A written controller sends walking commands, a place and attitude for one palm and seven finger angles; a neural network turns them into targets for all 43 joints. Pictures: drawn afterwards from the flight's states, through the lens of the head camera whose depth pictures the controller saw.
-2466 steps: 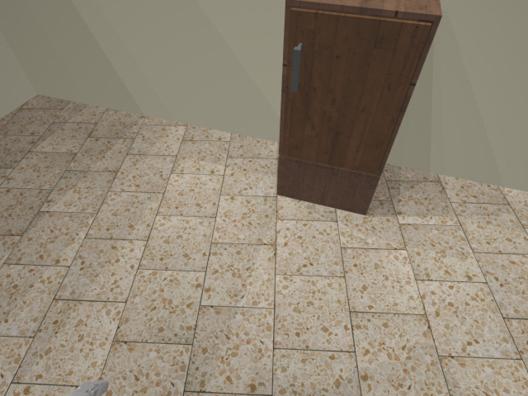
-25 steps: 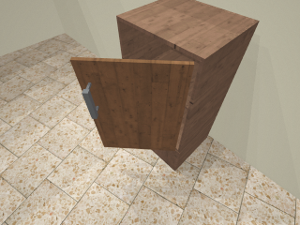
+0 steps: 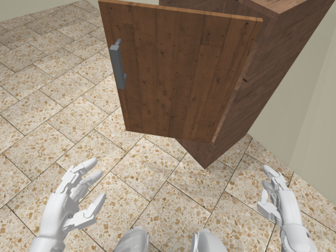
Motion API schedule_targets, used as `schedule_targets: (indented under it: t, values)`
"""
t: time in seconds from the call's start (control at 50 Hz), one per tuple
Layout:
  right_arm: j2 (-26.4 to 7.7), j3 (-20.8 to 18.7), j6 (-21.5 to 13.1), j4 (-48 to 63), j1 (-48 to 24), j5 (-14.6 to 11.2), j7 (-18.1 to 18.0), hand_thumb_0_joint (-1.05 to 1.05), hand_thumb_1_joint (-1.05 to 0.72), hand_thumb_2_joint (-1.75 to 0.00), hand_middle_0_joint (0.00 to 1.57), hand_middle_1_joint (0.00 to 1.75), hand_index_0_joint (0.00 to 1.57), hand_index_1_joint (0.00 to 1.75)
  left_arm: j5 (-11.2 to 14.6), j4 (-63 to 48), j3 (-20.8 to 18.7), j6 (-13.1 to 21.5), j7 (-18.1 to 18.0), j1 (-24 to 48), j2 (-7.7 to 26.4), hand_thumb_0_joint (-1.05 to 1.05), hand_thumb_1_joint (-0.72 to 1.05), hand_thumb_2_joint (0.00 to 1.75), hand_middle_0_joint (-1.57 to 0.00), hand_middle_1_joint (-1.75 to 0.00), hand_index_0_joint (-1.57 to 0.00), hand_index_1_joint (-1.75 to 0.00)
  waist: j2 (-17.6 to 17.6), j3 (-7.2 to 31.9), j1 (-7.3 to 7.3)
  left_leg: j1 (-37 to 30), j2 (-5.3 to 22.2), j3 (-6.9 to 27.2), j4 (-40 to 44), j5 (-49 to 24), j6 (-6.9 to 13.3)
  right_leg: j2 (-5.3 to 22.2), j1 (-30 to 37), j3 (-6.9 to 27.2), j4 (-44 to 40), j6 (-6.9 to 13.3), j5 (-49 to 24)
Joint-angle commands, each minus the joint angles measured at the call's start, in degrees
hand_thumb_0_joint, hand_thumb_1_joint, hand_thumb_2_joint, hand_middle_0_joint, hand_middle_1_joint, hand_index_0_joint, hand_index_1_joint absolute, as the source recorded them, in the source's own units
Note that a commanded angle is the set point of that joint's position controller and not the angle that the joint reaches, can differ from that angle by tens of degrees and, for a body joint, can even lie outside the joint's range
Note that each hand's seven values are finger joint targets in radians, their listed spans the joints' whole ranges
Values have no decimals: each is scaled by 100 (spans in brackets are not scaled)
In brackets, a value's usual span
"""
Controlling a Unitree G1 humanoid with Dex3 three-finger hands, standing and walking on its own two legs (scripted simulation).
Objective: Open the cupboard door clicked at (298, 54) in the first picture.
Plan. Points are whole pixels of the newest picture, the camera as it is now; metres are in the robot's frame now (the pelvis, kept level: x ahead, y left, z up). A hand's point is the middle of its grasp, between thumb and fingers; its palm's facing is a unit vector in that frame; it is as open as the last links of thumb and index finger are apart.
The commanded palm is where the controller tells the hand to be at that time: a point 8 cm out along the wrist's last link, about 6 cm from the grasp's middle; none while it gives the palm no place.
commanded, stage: raise the hand with hooked fingers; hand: left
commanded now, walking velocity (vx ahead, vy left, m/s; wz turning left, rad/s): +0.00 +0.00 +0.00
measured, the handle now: (120, 64) +0.62 +0.22 +0.05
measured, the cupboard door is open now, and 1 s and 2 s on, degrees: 42 42 42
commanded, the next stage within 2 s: move the hooked fingers beside the handle in 1.62 s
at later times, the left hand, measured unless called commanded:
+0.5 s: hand (69, 179) +0.25 +0.24 +0.04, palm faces -0.03 -1.00 -0.05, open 12.0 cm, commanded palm +0.22 +0.30 +0.05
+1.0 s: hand (53, 155) +0.29 +0.28 +0.07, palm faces -0.02 -1.00 -0.06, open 13.9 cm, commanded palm +0.27 +0.33 +0.07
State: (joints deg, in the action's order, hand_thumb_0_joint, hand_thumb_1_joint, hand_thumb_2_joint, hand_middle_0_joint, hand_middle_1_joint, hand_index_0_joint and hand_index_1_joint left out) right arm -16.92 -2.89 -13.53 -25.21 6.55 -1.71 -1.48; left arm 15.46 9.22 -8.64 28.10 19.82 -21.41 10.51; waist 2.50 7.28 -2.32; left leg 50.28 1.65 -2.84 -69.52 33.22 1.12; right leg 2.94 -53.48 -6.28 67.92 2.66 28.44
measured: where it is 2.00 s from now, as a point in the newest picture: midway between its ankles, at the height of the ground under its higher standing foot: outside the picture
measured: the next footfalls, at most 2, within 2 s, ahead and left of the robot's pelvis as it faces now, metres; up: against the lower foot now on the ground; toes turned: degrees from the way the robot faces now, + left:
none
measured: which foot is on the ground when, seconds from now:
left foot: down 0.00-1.00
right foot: down 0.00-1.00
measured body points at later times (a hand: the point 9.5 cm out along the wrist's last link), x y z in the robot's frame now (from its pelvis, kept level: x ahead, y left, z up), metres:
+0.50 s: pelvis +0.00 +0.03 +0.01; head +0.08 +0.05 +0.45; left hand +0.24 +0.29 +0.05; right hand +0.16 -0.22 -0.07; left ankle +0.01 +0.11 -0.64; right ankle +0.05 -0.10 -0.64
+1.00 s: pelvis +0.01 +0.02 +0.02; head +0.10 +0.04 +0.46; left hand +0.28 +0.34 +0.07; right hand +0.19 -0.21 -0.06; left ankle +0.01 +0.11 -0.64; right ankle +0.05 -0.10 -0.64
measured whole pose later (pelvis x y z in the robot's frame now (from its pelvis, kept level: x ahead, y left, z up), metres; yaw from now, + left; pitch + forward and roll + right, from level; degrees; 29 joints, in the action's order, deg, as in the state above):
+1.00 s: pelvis +0.01 +0.02 +0.02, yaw +0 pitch +16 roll -3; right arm -15.4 3.1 -12.0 -30.7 13.7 -1.8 -2.9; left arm 20.5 18.0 -22.3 19.8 29.2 -3.6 22.3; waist -1.2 6.5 -0.1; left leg 49.3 1.6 -1.4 -64.2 31.4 2.4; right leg 2.3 -50.3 -7.7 59.3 0.9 25.1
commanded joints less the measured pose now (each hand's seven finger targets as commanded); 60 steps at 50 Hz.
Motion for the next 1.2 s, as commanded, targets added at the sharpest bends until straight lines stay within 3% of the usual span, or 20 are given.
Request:
schedule_targets:
  t: [0.0,0.06,0.08,0.18,0.22,0.26,0.3,0.34,0.36,0.42,0.56,0.6,0.66,0.7,0.78,0.84,0.86,0.9,1.06,1.18]
  values:
    - [-493,-30,-201,486,409,80,-118,0,-90,-90,20,30,20,30,-50,-2480,-165,487,-223,1231,864,0,32,65,-24,-68,-24,-68,-848,1358,460,-483,-131,495,960,-1435,56,-298,855,582,-1084,-76,-701]
    - [-561,54,-231,321,396,52,-183,0,-90,-90,20,30,20,30,31,-1754,-191,141,5,1158,942,0,25,62,-25,-72,-25,-72,-717,1081,518,-229,-130,604,974,-1111,40,-366,670,450,-1127,-78,-341]
    - [-587,65,-241,317,380,20,-193,0,-90,-90,20,30,20,30,34,-1674,-252,8,84,1172,1013,0,22,61,-25,-74,-25,-74,-617,1169,493,-217,-134,634,1051,-996,30,-353,672,408,-1155,-105,-238]
    - [-532,80,-240,395,283,-25,-212,0,-90,-90,20,30,20,30,290,-1528,-786,-639,216,755,1230,0,11,56,-26,-81,-26,-81,-423,1699,148,-351,-183,656,1364,-1373,-13,-325,1294,277,-1215,-117,-526]
    - [-480,69,-274,374,301,-12,-196,0,-90,-90,20,30,20,30,352,-1748,-906,-627,102,698,1261,0,6,54,-26,-84,-26,-84,-449,1840,89,-483,-171,672,1449,-1543,-38,-313,1384,239,-1214,-121,-637]
    - [-460,85,-294,328,287,32,-182,0,-90,-90,20,30,20,30,361,-1663,-949,-550,-15,671,1283,0,1,52,-26,-87,-26,-87,-414,1624,76,-444,-172,704,1473,-1693,-68,-337,1334,174,-1158,-77,-741]
    - [-484,63,-308,280,373,40,-147,0,-90,-90,20,30,20,30,276,-1678,-862,-385,-97,644,1194,0,-3,50,-27,-90,-27,-90,-516,1532,124,-561,-142,695,1535,-1674,-98,-323,1143,120,-1150,-82,-668]
    - [-539,44,-317,253,434,40,-144,0,-90,-90,20,30,20,30,239,-1519,-831,-286,-149,749,1188,0,-8,48,-27,-93,-27,-93,-349,1322,231,-442,-138,708,1552,-1428,-89,-313,985,105,-1181,-105,-476]
    - [-576,50,-308,249,433,40,-158,0,-90,-90,20,30,20,30,241,-1407,-856,-262,-114,841,1265,0,-10,47,-27,-94,-27,-94,-403,1163,238,-398,-143,723,1555,-1389,-93,-328,919,105,-1171,-71,-455]
    - [-642,27,-305,281,548,14,-179,0,-90,-90,20,30,20,30,253,-1375,-930,-183,-13,961,1361,0,-17,44,-28,-99,-28,-99,-465,1299,246,-481,-157,686,1607,-1374,-99,-293,1003,137,-1225,-86,-446]
    - [-702,9,-264,241,715,4,-192,0,-90,-90,20,30,20,30,368,-1396,-1216,-202,198,1220,1669,0,-34,37,-29,-110,-29,-110,-883,1464,238,-968,-117,713,1594,-2303,-197,-353,1147,103,-1200,-52,-1072]
    - [-709,11,-237,241,729,-5,-178,0,-90,-90,20,30,20,30,374,-1357,-1184,-231,240,1329,1630,0,-38,35,-29,-112,-29,-112,-884,1449,282,-1074,-101,725,1623,-2344,-215,-356,1096,88,-1240,-80,-1077]
    - [-750,32,-195,228,772,5,-191,0,-90,-90,20,30,20,30,400,-1068,-1392,-326,326,1527,1858,0,-45,32,-30,-117,-30,-117,-771,1360,294,-983,-103,733,1612,-2360,-210,-383,1162,77,-1234,-60,-1161]
    - [-750,41,-173,242,786,-11,-189,0,-90,-90,20,30,20,30,417,-1041,-1385,-367,430,1645,1858,0,-50,30,-30,-120,-30,-120,-917,1457,300,-1128,-102,703,1614,-2505,-220,-371,1175,100,-1279,-80,-1267]
    - [-770,81,-153,237,807,-2,-198,0,-90,-90,20,30,20,30,476,-855,-1612,-447,593,1972,2131,0,-50,30,-30,-120,-30,-120,-941,1577,269,-1178,-105,688,1618,-2639,-200,-385,1325,127,-1317,-69,-1407]
    - [-786,93,-150,216,799,-22,-220,0,-90,-90,20,30,20,30,570,-510,-1677,-491,735,2125,2143,0,-50,30,-30,-120,-30,-120,-626,1481,327,-1014,-117,651,1608,-2374,-140,-387,1376,149,-1401,-101,-1363]
    - [-798,110,-153,194,803,-15,-228,0,-90,-90,20,30,20,30,590,-399,-1743,-499,795,2289,2261,0,-50,30,-30,-120,-30,-120,-756,1422,319,-972,-124,648,1585,-2364,-140,-399,1369,166,-1372,-67,-1372]
    - [-801,107,-162,160,825,-16,-236,0,-90,-90,20,30,20,30,631,-317,-1870,-486,907,2438,2383,0,-50,30,-30,-120,-30,-120,-749,1632,303,-1028,-132,622,1575,-2419,-121,-379,1485,209,-1398,-82,-1451]
    - [-860,111,-168,81,934,-4,-235,0,-90,-90,20,30,20,30,781,236,-2284,-487,1226,2846,2875,0,-50,30,-30,-120,-30,-120,-678,1721,284,-909,-125,551,1508,-2646,-54,-384,1755,316,-1453,-66,-1738]
    - [-867,101,-143,133,990,-33,-197,0,-90,-90,20,30,20,30,850,618,-2189,-520,1425,2781,2712,0,-50,30,-30,-120,-30,-120,-578,1701,280,-737,-141,451,1543,-2415,-4,-354,1914,441,-1573,-88,-1623]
